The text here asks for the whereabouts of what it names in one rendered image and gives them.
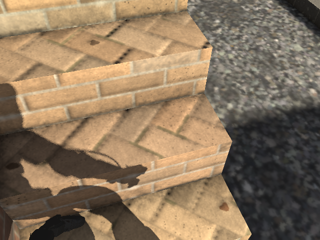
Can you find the left robot hand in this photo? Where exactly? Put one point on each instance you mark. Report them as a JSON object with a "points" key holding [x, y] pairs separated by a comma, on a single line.
{"points": [[56, 225]]}

